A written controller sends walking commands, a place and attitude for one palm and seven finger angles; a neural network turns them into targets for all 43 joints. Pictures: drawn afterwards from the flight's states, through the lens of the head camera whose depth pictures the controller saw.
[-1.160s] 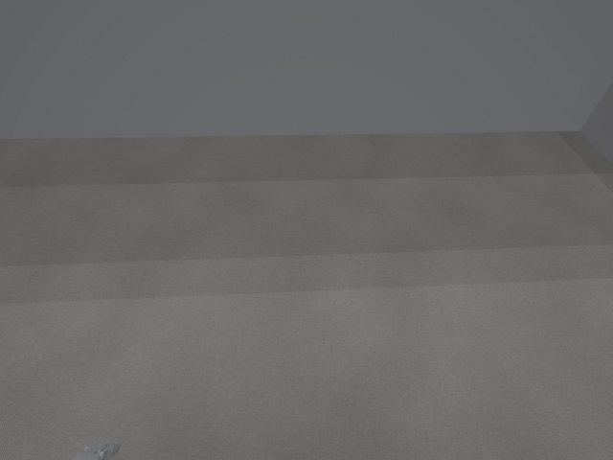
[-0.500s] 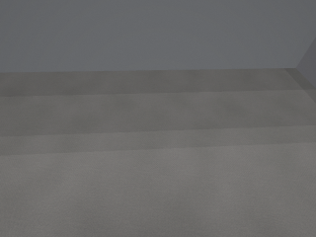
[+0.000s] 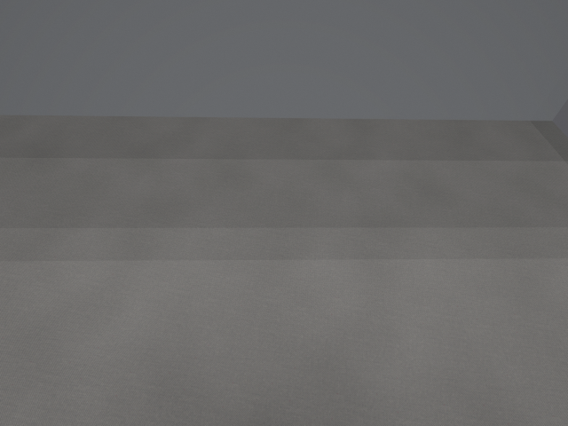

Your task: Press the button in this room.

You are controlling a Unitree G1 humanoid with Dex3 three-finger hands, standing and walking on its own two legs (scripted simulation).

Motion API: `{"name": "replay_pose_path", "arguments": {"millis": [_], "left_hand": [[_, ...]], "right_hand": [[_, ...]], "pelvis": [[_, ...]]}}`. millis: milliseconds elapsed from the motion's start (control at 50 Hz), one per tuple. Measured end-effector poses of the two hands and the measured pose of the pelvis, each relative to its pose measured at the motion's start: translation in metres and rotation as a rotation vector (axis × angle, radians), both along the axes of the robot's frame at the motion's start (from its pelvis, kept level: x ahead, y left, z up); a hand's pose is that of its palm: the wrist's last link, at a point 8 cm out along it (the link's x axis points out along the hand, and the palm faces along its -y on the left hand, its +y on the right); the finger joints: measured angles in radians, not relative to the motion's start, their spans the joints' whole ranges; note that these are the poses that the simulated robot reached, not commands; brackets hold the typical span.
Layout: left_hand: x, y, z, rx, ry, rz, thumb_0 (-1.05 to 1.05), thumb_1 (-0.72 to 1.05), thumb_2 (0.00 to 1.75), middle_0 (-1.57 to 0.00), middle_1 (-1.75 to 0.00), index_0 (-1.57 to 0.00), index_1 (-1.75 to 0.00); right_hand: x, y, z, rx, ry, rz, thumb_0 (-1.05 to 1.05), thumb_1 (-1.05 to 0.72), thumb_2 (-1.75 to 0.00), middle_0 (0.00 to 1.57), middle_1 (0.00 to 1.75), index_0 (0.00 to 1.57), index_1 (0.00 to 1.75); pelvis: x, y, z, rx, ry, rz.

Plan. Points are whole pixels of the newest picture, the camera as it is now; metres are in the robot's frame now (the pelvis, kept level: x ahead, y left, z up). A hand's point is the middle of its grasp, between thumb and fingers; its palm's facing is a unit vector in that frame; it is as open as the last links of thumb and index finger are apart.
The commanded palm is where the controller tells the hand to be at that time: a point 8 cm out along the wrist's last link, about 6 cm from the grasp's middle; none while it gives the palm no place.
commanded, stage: turn or walk to find it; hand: left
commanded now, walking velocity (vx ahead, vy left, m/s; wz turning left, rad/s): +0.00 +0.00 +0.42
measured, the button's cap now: out of the picture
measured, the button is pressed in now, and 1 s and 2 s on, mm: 0 0 0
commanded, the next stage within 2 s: none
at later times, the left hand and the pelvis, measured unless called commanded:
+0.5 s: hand out of the picture -0.01 +0.18 -0.15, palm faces +0.22 -0.93 -0.29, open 7.4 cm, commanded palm none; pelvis -0.04 -0.03 +0.00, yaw +12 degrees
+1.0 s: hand out of the picture -0.11 +0.21 -0.17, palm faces +0.45 -0.85 -0.26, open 7.4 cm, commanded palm none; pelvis -0.07 -0.01 +0.00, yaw +25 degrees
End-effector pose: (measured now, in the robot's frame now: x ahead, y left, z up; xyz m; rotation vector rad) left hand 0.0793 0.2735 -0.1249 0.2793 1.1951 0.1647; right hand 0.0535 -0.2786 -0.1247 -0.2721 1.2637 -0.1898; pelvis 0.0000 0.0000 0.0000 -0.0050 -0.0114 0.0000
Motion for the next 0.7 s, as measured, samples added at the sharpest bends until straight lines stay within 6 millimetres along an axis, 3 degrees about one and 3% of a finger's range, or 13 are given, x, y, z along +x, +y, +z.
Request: {"name": "replay_pose_path", "arguments": {"millis": [120, 220, 300, 400, 540, 620, 700], "left_hand": [[-0.025, -0.007, -0.02, -0.056, 0.034, 0.048, 0.0, 0.91, 0.9, -0.2, -0.3, -0.2, -0.3], [-0.042, -0.013, -0.017, -0.06, 0.045, 0.1, 0.01, 0.91, 0.9, -0.2, -0.3, -0.2, -0.3], [-0.053, -0.023, -0.007, -0.051, 0.017, 0.142, 0.01, 0.91, 0.9, -0.2, -0.3, -0.2, -0.3], [-0.075, -0.037, -0.002, -0.015, -0.027, 0.188, 0.01, 0.91, 0.9, -0.2, -0.3, -0.2, -0.3], [-0.123, -0.05, 0.005, -0.02, 0.004, 0.276, 0.01, 0.91, 0.9, -0.2, -0.3, -0.2, -0.3], [-0.149, -0.052, -0.001, -0.043, 0.027, 0.327, 0.01, 0.91, 0.9, -0.2, -0.3, -0.2, -0.3], [-0.181, -0.046, -0.013, -0.069, 0.06, 0.389, 0.0, 0.91, 0.9, -0.2, -0.3, -0.2, -0.3]], "right_hand": [[-0.005, 0.033, -0.01, 0.046, 0.017, 0.022, 0.0, -0.91, -0.9, 0.2, 0.3, 0.2, 0.3], [-0.012, 0.05, -0.012, 0.088, 0.028, 0.038, 0.0, -0.9, -0.9, 0.2, 0.3, 0.2, 0.3], [-0.016, 0.045, -0.016, 0.109, 0.04, 0.058, 0.0, -0.9, -0.9, 0.2, 0.3, 0.21, 0.3], [-0.011, 0.022, -0.028, 0.118, 0.033, 0.085, 0.0, -0.9, -0.9, 0.21, 0.3, 0.21, 0.3], [0.01, 0.002, -0.014, 0.082, 0.02, 0.151, 0.0, -0.91, -0.9, 0.2, 0.3, 0.2, 0.3], [0.023, 0.008, -0.007, 0.057, 0.021, 0.21, 0.0, -0.91, -0.9, 0.2, 0.3, 0.2, 0.3], [0.042, 0.03, -0.003, 0.039, -0.002, 0.289, 0.01, -0.91, -0.9, 0.2, 0.3, 0.2, 0.3]], "pelvis": [[-0.005, 0.009, -0.008, 0.004, 0.008, 0.033], [-0.013, 0.004, -0.005, 0.003, 0.018, 0.07], [-0.02, -0.006, -0.002, -0.003, 0.025, 0.105], [-0.03, -0.024, -0.009, 0.007, 0.017, 0.156], [-0.038, -0.03, 0.0, 0.03, 0.002, 0.237], [-0.043, -0.026, 0.002, 0.035, 0.009, 0.281], [-0.051, -0.016, -0.002, 0.027, 0.017, 0.321]]}}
